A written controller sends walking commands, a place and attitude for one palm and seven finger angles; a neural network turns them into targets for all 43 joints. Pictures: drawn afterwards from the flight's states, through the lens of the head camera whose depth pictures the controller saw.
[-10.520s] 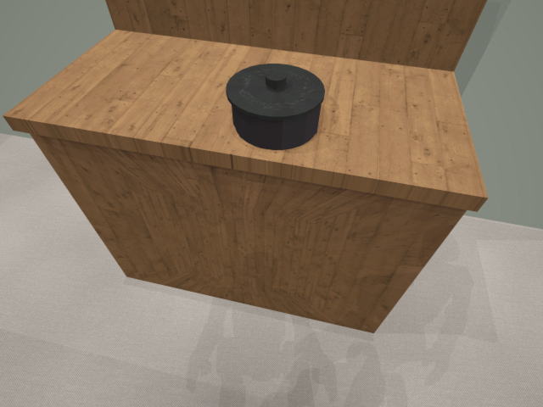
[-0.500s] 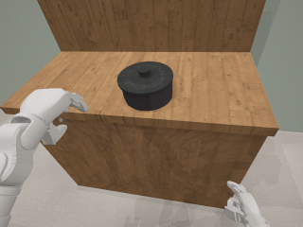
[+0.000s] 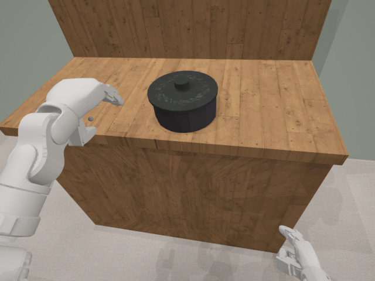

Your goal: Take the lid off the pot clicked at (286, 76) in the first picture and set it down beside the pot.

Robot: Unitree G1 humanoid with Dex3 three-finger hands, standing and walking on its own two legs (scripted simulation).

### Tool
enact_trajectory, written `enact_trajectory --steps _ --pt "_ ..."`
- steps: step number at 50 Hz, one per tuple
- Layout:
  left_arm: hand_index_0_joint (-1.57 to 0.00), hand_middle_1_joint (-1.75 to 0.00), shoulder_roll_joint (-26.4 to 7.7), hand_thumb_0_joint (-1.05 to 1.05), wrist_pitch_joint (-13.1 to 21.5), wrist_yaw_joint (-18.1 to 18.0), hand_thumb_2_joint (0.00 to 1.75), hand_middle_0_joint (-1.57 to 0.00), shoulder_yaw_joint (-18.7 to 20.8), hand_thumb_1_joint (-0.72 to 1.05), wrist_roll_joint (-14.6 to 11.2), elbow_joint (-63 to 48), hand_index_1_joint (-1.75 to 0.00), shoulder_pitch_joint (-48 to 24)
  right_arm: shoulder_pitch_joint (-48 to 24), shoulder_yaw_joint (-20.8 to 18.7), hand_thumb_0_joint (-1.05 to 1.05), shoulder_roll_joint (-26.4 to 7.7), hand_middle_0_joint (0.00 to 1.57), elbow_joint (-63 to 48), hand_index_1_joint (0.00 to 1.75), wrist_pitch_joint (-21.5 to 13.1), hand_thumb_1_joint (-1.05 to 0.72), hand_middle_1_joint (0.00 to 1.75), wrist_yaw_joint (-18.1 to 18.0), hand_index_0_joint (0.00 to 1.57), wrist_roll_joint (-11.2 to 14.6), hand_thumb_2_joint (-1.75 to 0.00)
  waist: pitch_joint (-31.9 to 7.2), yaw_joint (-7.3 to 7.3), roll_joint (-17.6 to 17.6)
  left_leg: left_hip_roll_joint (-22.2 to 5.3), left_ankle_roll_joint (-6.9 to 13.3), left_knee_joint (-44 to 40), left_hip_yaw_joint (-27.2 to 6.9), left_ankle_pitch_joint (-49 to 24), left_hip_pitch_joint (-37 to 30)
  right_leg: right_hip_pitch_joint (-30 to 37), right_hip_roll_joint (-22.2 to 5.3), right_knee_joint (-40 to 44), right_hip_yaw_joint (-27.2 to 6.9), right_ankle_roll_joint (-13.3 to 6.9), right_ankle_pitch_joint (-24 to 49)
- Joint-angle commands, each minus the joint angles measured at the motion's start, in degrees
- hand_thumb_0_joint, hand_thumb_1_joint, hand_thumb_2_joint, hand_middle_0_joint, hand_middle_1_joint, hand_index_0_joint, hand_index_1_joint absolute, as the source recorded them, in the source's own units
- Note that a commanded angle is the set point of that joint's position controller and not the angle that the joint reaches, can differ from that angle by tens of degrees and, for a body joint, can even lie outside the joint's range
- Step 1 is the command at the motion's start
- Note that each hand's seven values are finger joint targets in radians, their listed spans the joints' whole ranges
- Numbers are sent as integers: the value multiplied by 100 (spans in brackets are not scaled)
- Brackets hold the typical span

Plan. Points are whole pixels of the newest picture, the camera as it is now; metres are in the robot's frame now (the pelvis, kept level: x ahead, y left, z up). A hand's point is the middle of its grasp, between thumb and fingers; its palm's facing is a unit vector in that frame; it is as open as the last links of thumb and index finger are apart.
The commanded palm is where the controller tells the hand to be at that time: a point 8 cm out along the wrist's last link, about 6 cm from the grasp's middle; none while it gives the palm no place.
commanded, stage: move the open hand above the knob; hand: left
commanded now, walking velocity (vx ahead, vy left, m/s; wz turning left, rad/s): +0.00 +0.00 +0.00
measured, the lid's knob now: (181, 83) +0.57 +0.09 +0.14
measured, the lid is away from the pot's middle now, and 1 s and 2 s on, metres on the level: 0.00 0.00 0.00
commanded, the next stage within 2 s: none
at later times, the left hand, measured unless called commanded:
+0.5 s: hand (133, 94) +0.42 +0.17 +0.21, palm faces -0.12 -0.01 -0.99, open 10.0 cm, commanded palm +0.39 +0.17 +0.27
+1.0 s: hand (163, 78) +0.49 +0.12 +0.20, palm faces -0.22 -0.02 -0.98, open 10.0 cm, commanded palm +0.47 +0.13 +0.27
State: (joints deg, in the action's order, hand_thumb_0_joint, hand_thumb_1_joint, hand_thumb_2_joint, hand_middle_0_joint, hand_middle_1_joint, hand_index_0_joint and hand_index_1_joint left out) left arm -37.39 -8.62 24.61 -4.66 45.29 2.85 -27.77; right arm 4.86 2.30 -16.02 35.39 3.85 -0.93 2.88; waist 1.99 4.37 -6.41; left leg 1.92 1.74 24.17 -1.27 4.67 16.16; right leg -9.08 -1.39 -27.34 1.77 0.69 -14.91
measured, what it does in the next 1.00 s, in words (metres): shifts its weight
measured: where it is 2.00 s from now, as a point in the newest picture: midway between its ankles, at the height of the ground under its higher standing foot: outside the picture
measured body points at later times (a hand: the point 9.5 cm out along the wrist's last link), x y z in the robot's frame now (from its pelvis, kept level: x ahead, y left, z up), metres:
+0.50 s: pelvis +0.03 -0.02 +0.00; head +0.04 -0.06 +0.45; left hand +0.43 +0.17 +0.26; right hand +0.23 -0.25 -0.11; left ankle +0.10 +0.10 -0.74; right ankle +0.00 -0.13 -0.74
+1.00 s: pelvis +0.06 -0.02 +0.00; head +0.07 -0.07 +0.45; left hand +0.50 +0.12 +0.26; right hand +0.24 -0.26 -0.12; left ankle +0.10 +0.10 -0.74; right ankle +0.00 -0.13 -0.74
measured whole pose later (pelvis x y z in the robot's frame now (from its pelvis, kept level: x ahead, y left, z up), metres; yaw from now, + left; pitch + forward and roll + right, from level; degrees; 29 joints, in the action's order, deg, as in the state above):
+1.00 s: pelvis +0.06 -0.02 +0.00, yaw +0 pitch +3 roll +1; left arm -27.4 -17.6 28.5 -16.7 49.0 29.2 -54.5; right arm 5.2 2.6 -16.4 37.3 8.7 0.5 3.6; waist -1.4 -0.2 -5.3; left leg 2.0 0.6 26.9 -1.0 10.4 19.2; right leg -12.2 -1.4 -30.1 1.4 -0.5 -20.5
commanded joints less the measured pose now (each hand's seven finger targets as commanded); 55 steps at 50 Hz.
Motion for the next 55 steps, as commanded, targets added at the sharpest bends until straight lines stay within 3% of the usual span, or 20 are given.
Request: enact_trajectory --steps 1,4,7,9,12,16,20,21,23,29,34,35,39,40,43,47,49,50,54,55 --pt "-87 -8 -1180 0 -27 -211 169 -87 605 -39 145 -937 -8 -2625 -986 -208 0 -596 20 -896 30 -330 -90 30 -10 20 -7 -90 -1692 -126 197 35 16 -405 -120 802 -1277 -522 345 553 89 -255 -199" --pt "-87 -8 -1539 0 -124 -282 169 -87 913 -39 241 -620 -8 -2985 -941 -187 0 -646 20 -837 30 -274 -90 30 -11 20 -17 -90 -1683 -111 175 55 8 -327 -116 683 -1207 -532 385 548 88 -290 -220" --pt "-87 -8 -1536 0 -163 -267 169 -87 837 -39 313 -484 -8 -3360 -952 -175 0 -627 20 -807 30 -256 -90 30 16 20 -34 -90 -1963 -51 220 77 5 -286 -93 219 -1280 -376 329 486 75 -304 104" --pt "-87 -8 -1049 0 -257 -201 169 -87 553 -39 198 -498 -8 -2974 -993 -191 0 -584 20 -911 30 -245 -90 30 82 20 -12 -90 -2087 -69 121 116 30 -123 -77 -146 -1427 -348 345 418 60 -318 462" --pt "-87 -8 -884 0 -414 -65 169 -87 387 -39 236 21 -8 -2762 -931 -180 0 -633 20 -880 30 -92 -90 30 126 20 7 -90 -1745 -107 692 117 36 -148 67 -116 -1108 -391 302 448 99 -258 587" --pt "-87 -8 -687 0 -453 3 169 -87 38 -39 271 -106 -8 -3484 -1010 -171 0 -618 20 -933 30 -50 -90 30 110 20 46 -90 -1683 -229 632 132 68 -122 88 69 -1184 -558 299 439 107 -251 402" --pt "-87 -8 -1418 0 -411 -44 169 -87 536 -39 339 -494 -8 -4255 -970 -165 0 -620 20 -905 30 -139 -90 30 63 20 -13 -90 -2548 -156 422 238 123 65 23 -503 -1518 -208 284 319 -12 -262 965" --pt "-87 -8 -1618 0 -451 -49 169 -87 750 -39 372 -108 -8 -4191 -877 -193 0 -649 20 -803 30 -125 -90 30 48 20 -28 -90 -2475 -149 543 217 127 98 44 -636 -1464 -203 292 288 -24 -264 1150" --pt "-87 -8 -1536 0 -547 0 169 -87 736 -39 357 483 -8 -3961 -806 -174 0 -657 20 -757 30 -44 -90 30 67 20 -7 -90 -2171 -131 735 223 111 86 91 -646 -1206 -230 274 288 -10 -243 1272" --pt "-87 -8 -132 0 -692 230 169 -87 -380 -39 121 353 -8 -3492 -908 -236 0 -624 20 -953 30 99 -90 30 180 20 99 -90 -1968 -333 760 249 155 264 185 -811 -1330 -424 267 262 43 -219 1661" --pt "-87 -8 -1425 0 -687 129 169 -87 442 -39 322 187 -8 -4710 -851 -204 0 -722 20 -820 30 139 -90 30 96 20 30 -90 -2392 -328 636 293 176 337 135 -848 -1339 -218 272 184 -43 -233 1816" --pt "-87 -8 -1312 0 -671 132 169 -87 287 -39 437 156 -8 -5236 -818 -162 0 -629 20 -800 30 89 -90 30 97 20 30 -90 -2548 -337 599 328 181 299 113 -947 -1411 -183 275 178 -60 -227 1875" --pt "-87 -8 -439 0 -827 157 169 -87 -326 -39 294 1086 -8 -4950 -669 -219 0 -636 20 -686 30 142 -90 30 111 20 81 -90 -2277 -435 550 294 166 349 74 -1026 -1441 -498 305 171 26 -270 1840" --pt "-87 -8 -412 0 -845 157 169 -87 -327 -39 378 1074 -8 -5048 -623 -198 0 -604 20 -667 30 141 -90 30 132 20 75 -90 -2561 -389 648 300 163 343 88 -1165 -1489 -366 296 133 14 -263 1930" --pt "-87 -8 -99 0 -888 189 169 -87 -567 -39 420 1153 -8 -4999 -715 -197 0 -601 20 -731 30 169 -90 30 182 20 80 -90 -2607 -409 719 313 173 412 112 -1329 -1485 -397 296 54 14 -255 2114" --pt "-87 -8 -519 0 -969 173 169 -87 -324 -39 531 1948 -8 -5497 -496 -170 0 -667 20 -570 30 261 -90 30 115 20 86 -90 -2314 -479 1197 310 195 348 195 -892 -1150 -396 280 131 7 -208 2081" --pt "-87 -8 -740 0 -956 112 169 -87 -179 -39 483 1882 -8 -5872 -509 -198 0 -704 20 -563 30 264 -90 30 84 20 60 -90 -2449 -473 1017 332 220 391 173 -909 -1200 -296 263 118 -43 -228 2203" --pt "-87 -8 -766 0 -918 96 169 -87 -204 -39 601 1755 -8 -6313 -448 -164 0 -645 20 -548 30 233 -90 30 90 20 42 -90 -2833 -468 953 344 218 369 142 -1081 -1308 -159 269 65 -69 -226 2270" --pt "-87 -8 41 0 -945 113 169 -87 -725 -39 477 2350 -8 -6083 -243 -238 0 -631 20 -480 30 243 -90 30 103 20 54 -90 -2638 -612 792 310 229 503 127 -1552 -1492 -461 313 68 -22 -239 2474" --pt "-87 -8 -192 0 -975 108 169 -87 -515 -39 568 2717 -8 -6089 -143 -216 0 -639 20 -403 30 255 -90 30 99 20 52 -90 -2554 -597 1031 302 217 439 151 -1387 -1350 -437 321 87 -13 -221 2386"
